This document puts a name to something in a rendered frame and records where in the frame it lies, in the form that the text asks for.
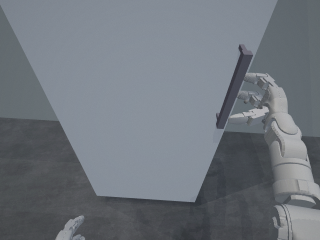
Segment right robot hand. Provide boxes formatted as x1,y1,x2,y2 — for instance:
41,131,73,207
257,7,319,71
228,73,288,127

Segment handle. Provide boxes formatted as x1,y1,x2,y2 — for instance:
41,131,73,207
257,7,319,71
216,44,253,129

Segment robot right upper arm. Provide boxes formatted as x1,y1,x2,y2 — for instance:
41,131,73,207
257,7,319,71
269,203,320,240

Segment left robot hand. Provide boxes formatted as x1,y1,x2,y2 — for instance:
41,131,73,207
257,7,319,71
55,215,85,240

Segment fridge door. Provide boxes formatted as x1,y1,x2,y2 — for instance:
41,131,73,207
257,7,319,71
0,0,278,203

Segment right robot forearm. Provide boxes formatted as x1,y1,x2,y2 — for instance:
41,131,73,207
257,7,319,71
263,112,320,210

